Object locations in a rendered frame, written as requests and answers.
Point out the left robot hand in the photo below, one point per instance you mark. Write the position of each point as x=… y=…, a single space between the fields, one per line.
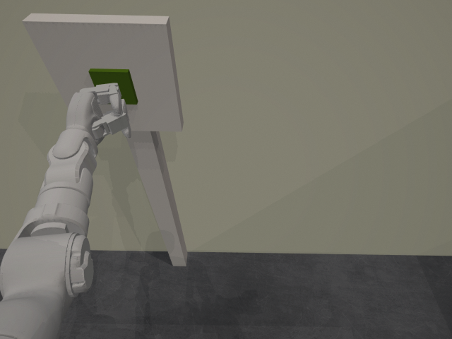
x=84 y=112

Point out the button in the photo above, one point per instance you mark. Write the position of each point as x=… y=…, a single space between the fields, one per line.
x=120 y=76

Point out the panel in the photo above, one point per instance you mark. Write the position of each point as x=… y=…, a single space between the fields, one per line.
x=72 y=44

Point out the robot left upper arm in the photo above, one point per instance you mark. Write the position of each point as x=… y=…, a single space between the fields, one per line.
x=41 y=277

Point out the left robot forearm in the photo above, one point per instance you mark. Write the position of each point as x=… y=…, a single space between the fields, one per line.
x=64 y=198

